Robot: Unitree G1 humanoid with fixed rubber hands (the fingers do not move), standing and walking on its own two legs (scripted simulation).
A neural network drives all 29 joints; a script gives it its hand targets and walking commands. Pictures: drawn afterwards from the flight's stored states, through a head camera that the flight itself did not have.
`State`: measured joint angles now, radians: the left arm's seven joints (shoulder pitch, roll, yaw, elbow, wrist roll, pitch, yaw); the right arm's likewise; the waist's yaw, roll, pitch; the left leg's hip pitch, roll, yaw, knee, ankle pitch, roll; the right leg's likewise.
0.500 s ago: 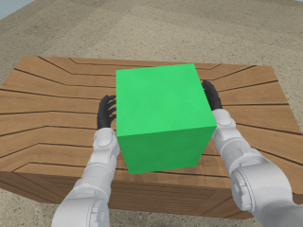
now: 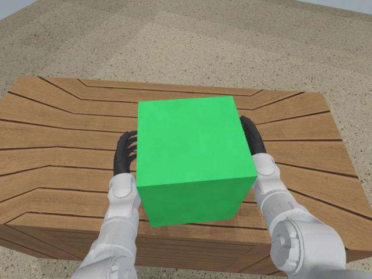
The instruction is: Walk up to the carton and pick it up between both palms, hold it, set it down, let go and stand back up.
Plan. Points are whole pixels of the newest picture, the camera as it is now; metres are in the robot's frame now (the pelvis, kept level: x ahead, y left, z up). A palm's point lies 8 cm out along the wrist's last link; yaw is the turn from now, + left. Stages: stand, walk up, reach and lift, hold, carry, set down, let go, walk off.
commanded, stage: reach and lift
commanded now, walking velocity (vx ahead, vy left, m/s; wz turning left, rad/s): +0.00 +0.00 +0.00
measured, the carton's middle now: (189, 165) +0.38 +0.05 -0.02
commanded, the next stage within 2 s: none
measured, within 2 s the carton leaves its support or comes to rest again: leaves its support in 1.04 s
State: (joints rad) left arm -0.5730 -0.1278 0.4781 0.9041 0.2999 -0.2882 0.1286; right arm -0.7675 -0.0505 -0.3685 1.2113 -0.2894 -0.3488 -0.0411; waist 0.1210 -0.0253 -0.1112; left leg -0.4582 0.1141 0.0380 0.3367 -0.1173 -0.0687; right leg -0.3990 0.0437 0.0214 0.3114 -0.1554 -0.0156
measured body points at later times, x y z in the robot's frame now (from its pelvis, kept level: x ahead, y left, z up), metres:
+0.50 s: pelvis +0.00 +0.00 +0.00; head +0.07 +0.02 +0.44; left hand +0.36 +0.20 +0.01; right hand +0.43 -0.10 +0.03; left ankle +0.01 +0.16 -0.74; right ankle -0.02 -0.11 -0.74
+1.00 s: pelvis -0.01 +0.00 +0.00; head +0.06 +0.02 +0.44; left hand +0.36 +0.20 +0.01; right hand +0.43 -0.10 +0.03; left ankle +0.01 +0.16 -0.74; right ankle -0.02 -0.11 -0.74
